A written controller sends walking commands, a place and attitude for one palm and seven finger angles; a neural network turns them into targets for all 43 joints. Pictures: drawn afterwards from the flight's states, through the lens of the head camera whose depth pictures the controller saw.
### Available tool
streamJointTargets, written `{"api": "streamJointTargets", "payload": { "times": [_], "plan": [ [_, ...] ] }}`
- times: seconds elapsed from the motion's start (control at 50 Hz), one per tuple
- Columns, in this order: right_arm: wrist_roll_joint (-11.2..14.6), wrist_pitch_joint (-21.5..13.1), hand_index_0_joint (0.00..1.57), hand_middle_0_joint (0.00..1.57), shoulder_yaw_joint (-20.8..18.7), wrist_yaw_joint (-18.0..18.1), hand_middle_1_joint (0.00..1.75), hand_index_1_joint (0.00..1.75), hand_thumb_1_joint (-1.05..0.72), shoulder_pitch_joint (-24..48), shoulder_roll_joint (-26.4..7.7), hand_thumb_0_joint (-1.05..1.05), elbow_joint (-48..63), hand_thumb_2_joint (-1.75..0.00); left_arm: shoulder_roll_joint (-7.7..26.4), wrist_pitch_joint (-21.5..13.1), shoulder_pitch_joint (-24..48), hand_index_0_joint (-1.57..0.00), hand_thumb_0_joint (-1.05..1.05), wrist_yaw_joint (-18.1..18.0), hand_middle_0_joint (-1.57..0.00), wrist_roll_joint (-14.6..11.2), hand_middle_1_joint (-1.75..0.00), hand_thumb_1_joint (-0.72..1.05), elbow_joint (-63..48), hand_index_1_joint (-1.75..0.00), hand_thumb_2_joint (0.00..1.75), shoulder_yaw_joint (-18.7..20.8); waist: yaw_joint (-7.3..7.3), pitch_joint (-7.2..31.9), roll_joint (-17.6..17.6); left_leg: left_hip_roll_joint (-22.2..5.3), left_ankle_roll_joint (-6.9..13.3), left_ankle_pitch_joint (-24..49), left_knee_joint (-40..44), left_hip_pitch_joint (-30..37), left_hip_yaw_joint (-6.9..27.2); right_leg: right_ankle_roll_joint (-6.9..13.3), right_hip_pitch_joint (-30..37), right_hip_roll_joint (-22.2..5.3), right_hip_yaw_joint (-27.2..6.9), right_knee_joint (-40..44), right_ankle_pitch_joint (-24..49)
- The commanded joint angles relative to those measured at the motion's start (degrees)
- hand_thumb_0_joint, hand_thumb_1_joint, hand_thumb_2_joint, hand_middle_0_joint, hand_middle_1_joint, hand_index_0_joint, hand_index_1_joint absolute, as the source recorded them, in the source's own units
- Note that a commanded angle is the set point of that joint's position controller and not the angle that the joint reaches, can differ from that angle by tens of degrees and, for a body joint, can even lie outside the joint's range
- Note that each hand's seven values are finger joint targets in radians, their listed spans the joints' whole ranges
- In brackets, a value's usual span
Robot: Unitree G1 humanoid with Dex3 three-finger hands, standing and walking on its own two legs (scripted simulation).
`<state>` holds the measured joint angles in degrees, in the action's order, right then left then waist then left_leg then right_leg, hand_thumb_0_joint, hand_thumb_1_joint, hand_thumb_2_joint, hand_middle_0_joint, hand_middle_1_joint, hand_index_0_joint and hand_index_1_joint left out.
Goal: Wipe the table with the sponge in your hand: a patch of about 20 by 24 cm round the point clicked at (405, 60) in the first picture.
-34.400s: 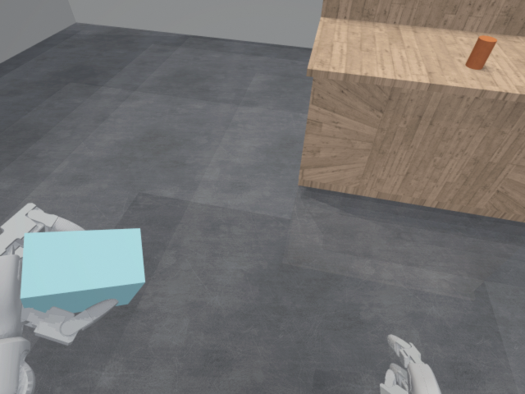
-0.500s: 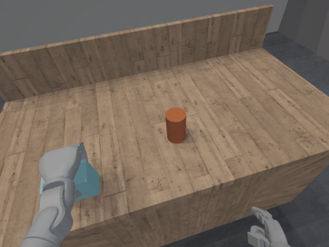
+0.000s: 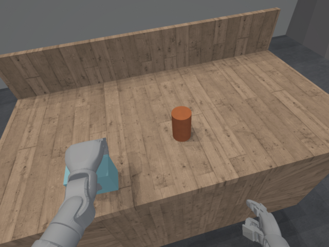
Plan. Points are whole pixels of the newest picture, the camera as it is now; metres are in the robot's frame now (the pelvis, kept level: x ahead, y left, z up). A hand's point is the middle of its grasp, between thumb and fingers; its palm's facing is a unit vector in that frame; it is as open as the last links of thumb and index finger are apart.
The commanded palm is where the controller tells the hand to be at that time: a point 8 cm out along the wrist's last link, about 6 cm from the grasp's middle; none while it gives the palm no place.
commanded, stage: slide across to the third lane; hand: left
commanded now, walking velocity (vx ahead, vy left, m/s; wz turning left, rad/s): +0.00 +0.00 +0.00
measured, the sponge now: (95, 179) +0.28 +0.25 -0.03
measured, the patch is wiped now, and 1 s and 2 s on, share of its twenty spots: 0.60 0.80 0.95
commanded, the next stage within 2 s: wipe forward along the third lane in 0.16 s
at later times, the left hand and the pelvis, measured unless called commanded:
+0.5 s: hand (110, 157) +0.32 +0.21 +0.03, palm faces -0.04 -0.04 -1.00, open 10.2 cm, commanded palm +0.31 +0.21 +0.07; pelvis -0.01 -0.01 +0.00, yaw +0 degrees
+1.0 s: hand (111, 140) +0.38 +0.23 +0.03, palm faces -0.08 -0.01 -1.00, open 10.2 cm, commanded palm +0.36 +0.23 +0.06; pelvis -0.01 -0.02 -0.01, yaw -1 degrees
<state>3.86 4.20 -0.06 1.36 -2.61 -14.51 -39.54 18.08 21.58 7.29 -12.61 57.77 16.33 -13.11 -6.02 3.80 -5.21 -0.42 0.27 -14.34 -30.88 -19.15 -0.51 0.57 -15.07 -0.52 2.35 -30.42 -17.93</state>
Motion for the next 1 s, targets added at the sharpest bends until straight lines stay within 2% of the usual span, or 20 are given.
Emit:
{"api": "streamJointTargets", "payload": {
  "times": [0.0,0.08,0.14,0.18,0.26,0.28,0.3,0.34,0.38,0.4,0.44,0.48,0.54,0.68,0.74,0.78,0.84,0.88,0.96,0.98],
  "plan": [
    [0.26,-2.51,0.2,0.2,-1.78,0.3,0.3,0.3,-0.9,9.6,-5.98,0.0,9.26,-0.9,0.42,-1.6,16.81,-1.2,0.0,-1.02,-1.2,-1.4,-1.6,0.1,-8.2,-1.6,1.3,-1.13,2.83,11.75,6.65,1.38,1.93,9.95,2.65,9.91,1.27,2.56,-1.81,2.81,-0.55,4.21,13.49],
    [0.37,-2.17,0.2,0.2,-1.72,0.11,0.3,0.3,-0.9,10.06,-5.95,0.0,8.79,-0.9,-0.19,-1.73,19.81,-1.2,0.0,-1.31,-1.2,-1.0,-1.6,0.1,-5.65,-1.6,1.3,-1.7,2.77,11.14,7.99,1.29,1.65,8.4,3.24,9.65,1.92,2.77,-2.87,3.01,-0.82,4.65,11.52],
    [0.6,-2.0,0.2,0.2,-1.76,-0.03,0.3,0.3,-0.9,10.02,-5.57,0.0,8.61,-0.9,-3.85,-1.66,23.3,-1.2,0.0,-1.69,-1.2,-1.27,-1.6,0.1,-4.31,-1.6,1.3,-5.28,3.39,11.04,7.72,1.18,1.71,7.8,3.0,9.66,1.45,2.64,-3.75,2.86,0.0,4.39,10.94],
    [0.51,-1.68,0.2,0.2,-1.78,-0.08,0.3,0.3,-0.9,10.09,-6.01,0.0,8.26,-0.9,0.57,-1.15,22.22,-1.2,0.0,-2.37,-1.2,-1.28,-1.6,0.1,-2.66,-1.6,1.3,-0.57,2.22,11.49,8.25,1.29,1.46,7.32,3.57,9.15,1.65,2.85,-2.57,3.05,-0.81,4.8,10.26],
    [0.48,-0.79,0.2,0.2,-1.44,-0.08,0.3,0.3,-0.9,10.81,-5.88,0.0,8.3,-0.9,1.4,0.73,22.54,-1.2,0.0,-3.22,-1.2,-1.02,-1.6,0.1,-0.44,-1.6,1.3,0.43,1.55,11.44,9.23,1.76,1.51,7.75,3.5,7.79,0.45,2.44,-1.05,2.52,-0.99,5.1,11.75],
    [0.45,-0.36,0.2,0.2,-1.41,0.17,0.3,0.3,-0.9,10.76,-6.39,0.0,7.58,-0.9,5.39,1.33,23.1,-1.2,0.0,-3.62,-1.2,-0.74,-1.6,0.1,1.46,-1.6,1.3,4.12,1.43,10.11,9.35,1.79,1.37,6.26,3.99,7.11,0.57,2.53,-1.31,2.69,-1.95,5.91,9.72],
    [0.6,-0.31,0.2,0.2,-1.07,0.36,0.3,0.3,-0.9,10.66,-6.06,0.0,7.85,-0.9,2.78,1.79,25.2,-1.2,0.0,-3.53,-1.2,-0.72,-1.6,0.1,1.79,-1.6,1.3,1.47,2.13,9.66,9.28,1.86,1.57,5.97,3.92,6.67,0.03,2.29,-1.59,2.54,-1.27,5.46,9.81],
    [0.62,-0.42,0.2,0.2,-1.24,0.61,0.3,0.3,-0.9,10.27,-6.02,0.0,7.48,-0.9,2.26,1.98,27.38,-1.2,0.0,-3.59,-1.2,-0.37,-1.6,0.1,2.89,-1.6,1.3,0.83,2.45,10.05,8.85,1.9,1.73,6.43,3.65,7.06,-0.21,2.27,-1.93,2.43,-1.52,5.54,10.55],
    [0.48,-0.06,0.2,0.2,-1.28,1.06,0.3,0.3,-0.9,9.64,-6.65,0.0,6.71,-0.9,7.54,2.25,27.52,-1.2,0.0,-3.6,-1.2,0.43,-1.6,0.1,5.63,-1.6,1.3,5.3,2.05,10.4,8.78,2.16,1.64,6.24,3.77,6.64,0.15,2.43,-1.44,2.55,-2.38,6.02,10.15],
    [0.48,-0.14,0.2,0.2,-1.12,1.24,0.3,0.3,-0.9,9.33,-6.32,0.0,7.15,-0.9,4.78,2.18,28.62,-1.2,0.0,-3.21,-1.2,0.32,-1.6,0.1,6.24,-1.6,1.3,2.45,2.68,10.32,7.74,2.33,1.89,5.83,3.31,6.25,-0.54,2.14,-1.72,2.3,-2.1,5.62,10.27],
    [0.52,-0.09,0.2,0.2,-1.17,1.72,0.3,0.3,-0.9,8.17,-6.58,0.0,6.31,-0.9,5.53,1.4,32.23,-1.2,0.0,-2.64,-1.2,1.07,-1.6,0.1,8.91,-1.6,1.3,2.25,3.95,9.18,9.08,2.33,1.97,4.73,2.94,5.29,-0.54,1.92,-3.09,2.12,-2.56,5.98,9.54],
    [0.24,0.01,0.2,0.2,-1.41,2.07,0.3,0.3,-0.9,7.02,-6.96,0.0,5.77,-0.9,8.54,0.55,33.21,-1.2,0.0,-2.43,-1.2,2.07,-1.6,0.1,11.06,-1.6,1.3,4.93,3.65,10.45,8.89,2.42,1.97,4.72,2.87,5.25,-0.26,2.19,-2.99,2.28,-3.12,5.98,9.24],
    [0.32,0.02,0.2,0.2,-1.69,2.18,0.3,0.3,-0.9,5.52,-6.82,0.0,6.08,-0.9,5.53,-0.57,31.91,-1.2,0.0,-1.94,-1.2,1.58,-1.6,0.1,13.83,-1.6,1.3,2.85,3.93,12.31,9.57,2.41,1.97,6.03,1.74,4.03,-0.93,1.89,-2.4,2.03,-2.7,4.93,12.41],
    [0.2,0.17,0.2,0.2,-2.13,2.23,0.3,0.3,-0.9,2.34,-7.75,0.0,5.19,-0.9,10.47,-3.42,34.62,-1.2,0.0,-2.63,-1.2,1.35,-1.6,0.1,21.1,-1.6,1.3,7.49,4.85,10.81,12.11,2.16,2.09,4.66,0.76,-0.31,-0.87,1.46,-3.67,1.93,-3.96,4.96,12.82],
    [0.18,0.01,0.2,0.2,-2.34,2.46,0.3,0.3,-0.9,0.94,-7.85,0.0,4.8,-0.9,10.81,-4.68,38.69,-1.2,0.0,-2.92,-1.2,1.6,-1.6,0.1,22.65,-1.6,1.3,6.45,6.0,11.06,10.45,2.01,2.28,4.05,-0.03,-0.88,-1.65,1.0,-4.77,1.46,-3.77,4.63,12.11],
    [0.09,0.08,0.2,0.2,-2.46,2.47,0.3,0.3,-0.9,-0.09,-8.22,0.0,4.32,-0.9,15.24,-5.3,39.23,-1.2,0.0,-3.24,-1.2,1.97,-1.6,0.1,24.33,-1.6,1.3,10.31,5.36,12.69,10.78,1.88,2.23,4.49,0.01,-1.54,-1.15,1.2,-3.91,1.72,-4.31,4.51,12.24],
    [0.05,0.02,0.2,0.2,-2.88,1.99,0.3,0.3,-0.9,-1.47,-8.12,0.0,4.33,-0.9,12.68,-6.11,39.7,-1.2,0.0,-3.64,-1.2,2.02,-1.6,0.1,25.37,-1.6,1.3,7.96,5.92,14.26,8.77,1.8,2.32,6.04,-0.94,-1.48,-1.87,1.09,-3.62,1.42,-3.78,3.5,15.94],
    [0.1,0.23,0.2,0.2,-2.95,1.71,0.3,0.3,-0.9,-1.76,-8.27,0.0,4.34,-0.9,14.81,-6.1,38.12,-1.2,0.0,-3.83,-1.2,1.71,-1.6,0.1,26.25,-1.6,1.3,10.39,5.08,16.41,9.56,1.85,2.31,7.26,-0.92,-1.98,-1.72,1.15,-1.55,1.52,-4.32,3.5,18.21],
    [-0.05,0.35,0.2,0.2,-3.27,1.21,0.3,0.3,-0.9,-3.02,-8.52,0.0,3.73,-0.9,14.07,-6.48,39.13,-1.2,0.0,-4.64,-1.2,2.06,-1.6,0.1,28.81,-1.6,1.3,9.66,5.95,15.14,9.56,1.64,2.48,7.06,-1.36,-2.88,-1.97,0.95,-3.16,1.46,-3.55,3.05,18.13],
    [0.04,0.37,0.2,0.2,-3.12,1.2,0.3,0.3,-0.9,-2.87,-8.63,0.0,3.7,-0.9,16.04,-6.56,39.46,-1.2,0.0,-4.63,-1.2,1.81,-1.6,0.1,29.14,-1.6,1.3,11.48,5.64,15.21,10.38,1.64,2.53,6.86,-1.12,-3.37,-1.72,1.02,-2.76,1.63,-3.93,3.41,17.89]
  ]
}}
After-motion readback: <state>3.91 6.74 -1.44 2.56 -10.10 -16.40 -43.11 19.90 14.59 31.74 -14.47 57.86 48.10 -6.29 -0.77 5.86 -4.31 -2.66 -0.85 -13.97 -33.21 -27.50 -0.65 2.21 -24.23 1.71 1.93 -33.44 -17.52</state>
